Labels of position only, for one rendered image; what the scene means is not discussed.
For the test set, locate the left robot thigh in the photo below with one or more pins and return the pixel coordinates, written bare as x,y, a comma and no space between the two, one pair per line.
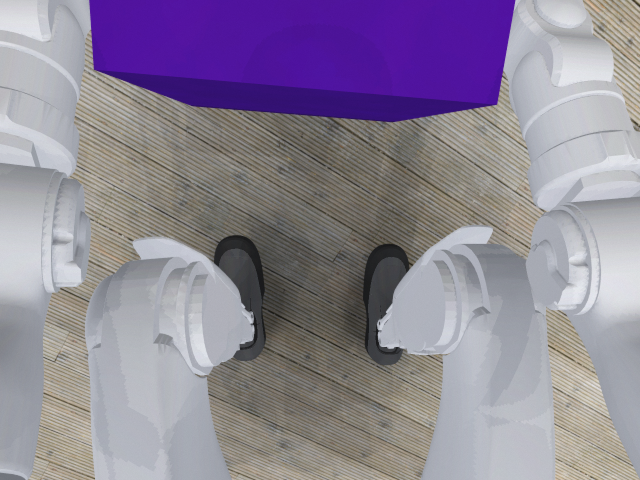
163,322

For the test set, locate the left robot upper arm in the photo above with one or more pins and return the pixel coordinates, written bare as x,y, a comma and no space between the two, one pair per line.
44,245

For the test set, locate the carton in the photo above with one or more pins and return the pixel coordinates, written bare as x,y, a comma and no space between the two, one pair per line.
378,60

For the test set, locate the right robot forearm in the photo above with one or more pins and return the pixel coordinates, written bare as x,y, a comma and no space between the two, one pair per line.
572,115

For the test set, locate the robot left shin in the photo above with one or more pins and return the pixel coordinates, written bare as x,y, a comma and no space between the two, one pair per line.
240,329

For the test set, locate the right robot upper arm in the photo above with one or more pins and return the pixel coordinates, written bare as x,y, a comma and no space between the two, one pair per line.
585,261

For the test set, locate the left robot forearm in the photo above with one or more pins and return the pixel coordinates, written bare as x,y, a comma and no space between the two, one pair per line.
42,59

